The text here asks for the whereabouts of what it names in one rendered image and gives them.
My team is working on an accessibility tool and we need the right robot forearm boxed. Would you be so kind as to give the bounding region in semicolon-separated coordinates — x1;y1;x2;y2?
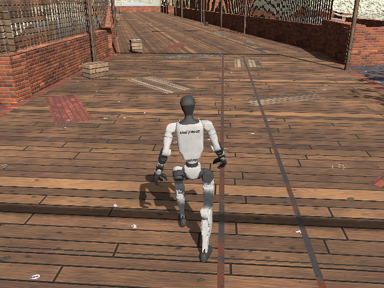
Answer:
215;142;226;161

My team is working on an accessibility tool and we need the right robot hand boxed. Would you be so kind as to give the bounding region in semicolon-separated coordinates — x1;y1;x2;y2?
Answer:
213;158;227;169

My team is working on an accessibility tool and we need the robot right upper arm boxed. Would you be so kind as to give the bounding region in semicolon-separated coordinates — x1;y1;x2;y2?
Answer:
202;120;221;152

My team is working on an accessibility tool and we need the left robot forearm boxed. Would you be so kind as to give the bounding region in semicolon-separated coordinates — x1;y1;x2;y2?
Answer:
155;148;167;175

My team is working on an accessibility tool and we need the robot left upper arm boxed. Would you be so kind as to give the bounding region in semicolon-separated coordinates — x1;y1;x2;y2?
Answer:
161;122;177;157

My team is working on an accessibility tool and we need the left robot shin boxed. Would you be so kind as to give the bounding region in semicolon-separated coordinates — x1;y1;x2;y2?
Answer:
175;184;185;218

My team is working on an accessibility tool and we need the left robot hand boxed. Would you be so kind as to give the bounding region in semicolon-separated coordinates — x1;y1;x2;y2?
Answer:
153;172;167;187

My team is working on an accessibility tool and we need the left robot thigh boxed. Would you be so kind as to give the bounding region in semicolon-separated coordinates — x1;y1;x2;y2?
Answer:
172;166;185;193

